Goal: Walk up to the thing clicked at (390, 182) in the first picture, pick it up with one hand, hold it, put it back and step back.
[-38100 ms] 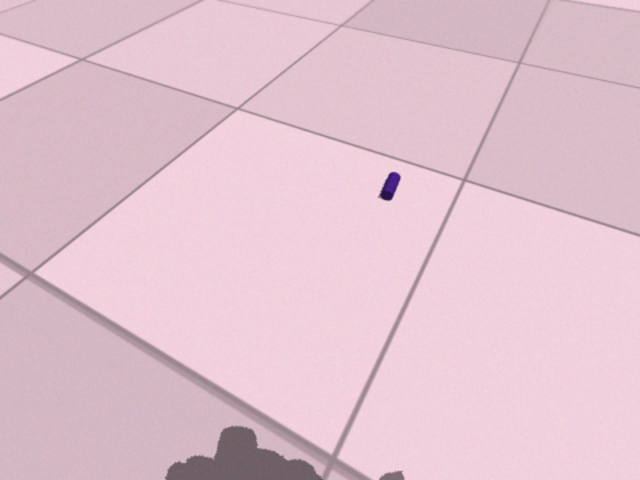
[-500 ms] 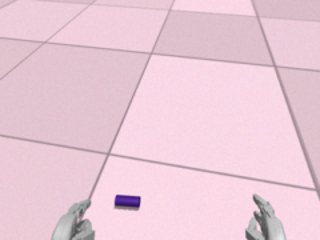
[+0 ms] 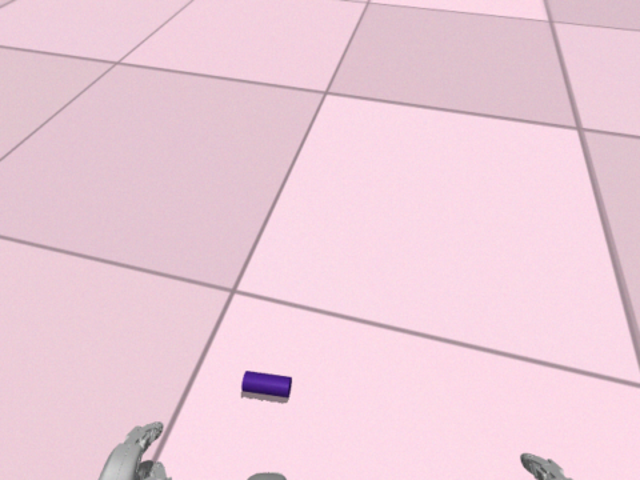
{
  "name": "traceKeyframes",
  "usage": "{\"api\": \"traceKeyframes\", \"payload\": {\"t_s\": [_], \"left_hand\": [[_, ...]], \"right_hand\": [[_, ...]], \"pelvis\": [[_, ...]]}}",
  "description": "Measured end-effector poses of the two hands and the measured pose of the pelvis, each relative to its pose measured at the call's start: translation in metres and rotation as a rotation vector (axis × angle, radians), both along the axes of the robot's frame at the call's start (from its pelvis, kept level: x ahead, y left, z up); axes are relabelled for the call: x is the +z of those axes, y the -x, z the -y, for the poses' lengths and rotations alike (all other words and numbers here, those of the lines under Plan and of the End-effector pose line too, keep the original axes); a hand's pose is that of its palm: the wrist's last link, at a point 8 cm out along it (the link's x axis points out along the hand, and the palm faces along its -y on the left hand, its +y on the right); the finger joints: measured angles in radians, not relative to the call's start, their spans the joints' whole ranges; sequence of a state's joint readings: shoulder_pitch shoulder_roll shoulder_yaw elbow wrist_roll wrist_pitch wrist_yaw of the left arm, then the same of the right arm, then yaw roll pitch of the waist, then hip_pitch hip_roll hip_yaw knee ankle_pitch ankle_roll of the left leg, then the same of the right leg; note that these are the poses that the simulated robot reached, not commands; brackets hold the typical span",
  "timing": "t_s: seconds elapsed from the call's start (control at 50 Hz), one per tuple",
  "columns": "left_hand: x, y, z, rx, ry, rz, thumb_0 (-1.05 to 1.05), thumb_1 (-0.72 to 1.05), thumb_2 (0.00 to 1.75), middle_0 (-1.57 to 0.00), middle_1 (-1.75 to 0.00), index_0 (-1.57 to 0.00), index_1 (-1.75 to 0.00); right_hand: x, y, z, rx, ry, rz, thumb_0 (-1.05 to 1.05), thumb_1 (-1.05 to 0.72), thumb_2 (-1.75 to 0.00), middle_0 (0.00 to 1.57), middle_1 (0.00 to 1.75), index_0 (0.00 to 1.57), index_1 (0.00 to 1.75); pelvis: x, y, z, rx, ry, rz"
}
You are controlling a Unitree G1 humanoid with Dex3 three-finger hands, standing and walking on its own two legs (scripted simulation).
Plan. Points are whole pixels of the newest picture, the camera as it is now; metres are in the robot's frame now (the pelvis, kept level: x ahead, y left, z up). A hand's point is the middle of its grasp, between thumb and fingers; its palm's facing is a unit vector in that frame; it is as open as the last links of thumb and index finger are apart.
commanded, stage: stand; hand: left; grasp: from above
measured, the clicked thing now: (267, 384) +0.46 +0.21 -0.71
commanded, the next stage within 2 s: none
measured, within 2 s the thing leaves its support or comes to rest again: neither
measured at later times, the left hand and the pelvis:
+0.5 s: hand out of the picture +0.04 +0.23 -0.13, palm faces +0.05 -0.94 -0.33, open 7.4 cm; pelvis +0.00 +0.00 +0.04, yaw +1 degrees
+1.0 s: hand out of the picture +0.05 +0.23 -0.12, palm faces +0.04 -0.94 -0.34, open 7.4 cm; pelvis +0.00 -0.01 +0.04, yaw +1 degrees
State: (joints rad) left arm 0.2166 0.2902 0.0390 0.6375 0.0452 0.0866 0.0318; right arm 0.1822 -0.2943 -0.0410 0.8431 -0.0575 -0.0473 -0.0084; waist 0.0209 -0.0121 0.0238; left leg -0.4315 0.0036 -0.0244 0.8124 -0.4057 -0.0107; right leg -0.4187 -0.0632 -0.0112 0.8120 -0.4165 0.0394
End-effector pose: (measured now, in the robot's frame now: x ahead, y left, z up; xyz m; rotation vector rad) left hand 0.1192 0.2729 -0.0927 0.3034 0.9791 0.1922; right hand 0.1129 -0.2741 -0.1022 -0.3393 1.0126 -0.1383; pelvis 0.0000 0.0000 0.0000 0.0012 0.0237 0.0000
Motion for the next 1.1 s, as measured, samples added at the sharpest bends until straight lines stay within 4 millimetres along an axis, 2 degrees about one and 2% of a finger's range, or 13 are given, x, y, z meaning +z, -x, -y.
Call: {"api": "traceKeyframes", "payload": {"t_s": [0.08,0.18,0.34,0.52,0.84,1.1], "left_hand": [[-0.006,0.028,-0.008,0.048,-0.003,-0.107,0.01,0.90,0.90,-0.20,-0.30,-0.20,-0.30],[-0.007,0.059,-0.008,0.093,0.006,-0.210,0.01,0.90,0.90,-0.20,-0.30,-0.20,-0.30],[-0.004,0.083,-0.004,0.133,0.024,-0.285,0.01,0.90,0.90,-0.20,-0.30,-0.20,-0.30],[0.004,0.086,-0.005,0.131,0.018,-0.285,0.01,0.90,0.90,-0.20,-0.30,-0.20,-0.30],[0.009,0.081,-0.008,0.128,0.006,-0.279,0.01,0.90,0.90,-0.20,-0.30,-0.20,-0.30],[0.010,0.072,-0.005,0.115,0.012,-0.282,0.01,0.90,0.90,-0.20,-0.30,-0.20,-0.30]], "right_hand": [[0.001,0.016,0.006,-0.037,0.003,-0.072,0.01,-0.90,-0.90,0.20,0.30,0.20,0.30],[0.002,0.030,0.005,-0.069,-0.007,-0.144,0.01,-0.90,-0.90,0.20,0.30,0.20,0.30],[0.005,0.041,-0.001,-0.086,-0.027,-0.193,0.01,-0.90,-0.90,0.20,0.30,0.20,0.30],[0.009,0.044,0.000,-0.092,-0.042,-0.192,0.01,-0.90,-0.90,0.20,0.30,0.20,0.30],[0.013,0.058,0.019,-0.105,-0.017,-0.231,0.01,-0.90,-0.90,0.20,0.30,0.20,0.30],[0.014,0.056,0.023,-0.099,-0.015,-0.242,0.01,-0.90,-0.90,0.20,0.30,0.20,0.30]], "pelvis": [[0.009,-0.004,0.000,0.003,0.005,0.018],[0.019,-0.008,0.001,0.012,0.007,0.039],[0.030,-0.007,0.001,0.017,0.005,0.076],[0.037,-0.001,0.003,0.020,0.004,0.099],[0.040,0.002,0.009,0.021,0.006,0.099],[0.041,-0.001,0.012,0.018,0.005,0.088]]}}
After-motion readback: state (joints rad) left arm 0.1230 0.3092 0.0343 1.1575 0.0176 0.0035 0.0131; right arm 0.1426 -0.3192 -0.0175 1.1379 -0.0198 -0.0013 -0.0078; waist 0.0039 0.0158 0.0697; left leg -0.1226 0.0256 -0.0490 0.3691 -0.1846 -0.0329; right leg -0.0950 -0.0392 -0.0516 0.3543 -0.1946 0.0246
